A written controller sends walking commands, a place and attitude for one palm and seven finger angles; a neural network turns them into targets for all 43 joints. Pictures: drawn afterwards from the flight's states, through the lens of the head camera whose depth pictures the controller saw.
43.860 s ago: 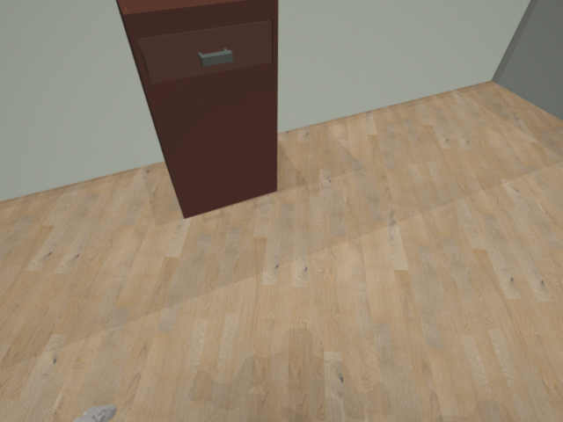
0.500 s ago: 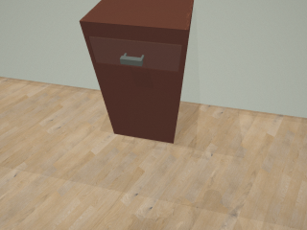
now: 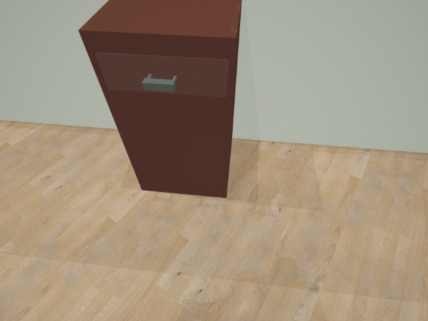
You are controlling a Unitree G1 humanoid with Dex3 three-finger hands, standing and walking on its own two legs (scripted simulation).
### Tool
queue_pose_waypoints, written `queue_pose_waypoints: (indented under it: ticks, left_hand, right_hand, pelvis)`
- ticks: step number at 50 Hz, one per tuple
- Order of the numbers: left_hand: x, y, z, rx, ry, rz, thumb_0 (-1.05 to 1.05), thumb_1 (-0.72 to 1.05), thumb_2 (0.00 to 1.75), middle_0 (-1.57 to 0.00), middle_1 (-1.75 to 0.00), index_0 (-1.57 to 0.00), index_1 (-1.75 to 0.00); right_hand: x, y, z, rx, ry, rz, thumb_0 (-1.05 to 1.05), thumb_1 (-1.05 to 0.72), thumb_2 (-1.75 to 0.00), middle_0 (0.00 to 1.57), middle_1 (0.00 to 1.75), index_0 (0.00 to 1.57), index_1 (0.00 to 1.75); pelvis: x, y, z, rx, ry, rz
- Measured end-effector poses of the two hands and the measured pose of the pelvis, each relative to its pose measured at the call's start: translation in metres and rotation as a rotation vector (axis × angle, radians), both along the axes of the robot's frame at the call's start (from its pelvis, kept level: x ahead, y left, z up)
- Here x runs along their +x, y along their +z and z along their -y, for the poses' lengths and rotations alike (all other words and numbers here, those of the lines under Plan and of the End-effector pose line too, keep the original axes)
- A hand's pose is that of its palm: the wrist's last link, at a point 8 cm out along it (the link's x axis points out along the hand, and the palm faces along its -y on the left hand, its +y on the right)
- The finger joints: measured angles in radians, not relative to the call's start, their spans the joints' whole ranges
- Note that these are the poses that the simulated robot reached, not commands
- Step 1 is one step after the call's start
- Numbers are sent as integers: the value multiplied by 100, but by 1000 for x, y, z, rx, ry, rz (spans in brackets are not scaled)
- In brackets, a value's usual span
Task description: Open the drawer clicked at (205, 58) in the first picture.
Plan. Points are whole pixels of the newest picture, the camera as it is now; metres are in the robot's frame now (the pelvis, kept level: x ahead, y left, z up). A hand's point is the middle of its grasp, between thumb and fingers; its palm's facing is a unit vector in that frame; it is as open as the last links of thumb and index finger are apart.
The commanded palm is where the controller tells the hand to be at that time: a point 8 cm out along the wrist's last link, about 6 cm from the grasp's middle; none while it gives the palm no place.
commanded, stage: take the last steps up to it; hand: left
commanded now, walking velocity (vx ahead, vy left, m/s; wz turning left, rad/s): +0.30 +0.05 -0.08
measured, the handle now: (160, 81) +0.82 +0.22 -0.02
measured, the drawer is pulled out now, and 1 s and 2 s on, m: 0.00 0.00 0.00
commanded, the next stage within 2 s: come to a stop and stand still in 0.86 s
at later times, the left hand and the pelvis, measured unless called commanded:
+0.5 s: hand out of the picture +0.12 +0.20 -0.18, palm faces -0.01 -0.98 -0.18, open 7.4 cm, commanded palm none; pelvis +0.08 +0.02 -0.01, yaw +0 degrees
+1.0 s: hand (146, 264) +0.27 +0.19 -0.18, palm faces +0.05 -0.98 -0.19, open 7.3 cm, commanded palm none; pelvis +0.23 +0.00 -0.01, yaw +0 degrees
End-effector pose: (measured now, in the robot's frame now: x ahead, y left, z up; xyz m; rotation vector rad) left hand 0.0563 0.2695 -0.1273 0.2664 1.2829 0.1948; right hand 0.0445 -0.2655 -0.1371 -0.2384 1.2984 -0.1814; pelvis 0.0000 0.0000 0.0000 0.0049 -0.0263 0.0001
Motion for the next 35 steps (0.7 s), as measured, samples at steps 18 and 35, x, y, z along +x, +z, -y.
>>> queue_pose_waypoints:
  ticks: [18, 35]
  left_hand:
    - [-21, -33, 15, -128, 61, -162, 1, 90, 90, -20, -30, -20, -30]
    - [138, -29, 44, -103, 52, 66, 0, 92, 90, -20, -30, -20, -30]
  right_hand:
    - [-68, -11, -72, 88, -120, -206, 0, -91, -90, 20, 30, 20, 30]
    - [19, -20, -45, 107, -139, -276, 0, -91, -90, 20, 30, 20, 30]
  pelvis:
    - [47, -12, -23, 2, -12, -18]
    - [137, -17, 5, -26, 22, -1]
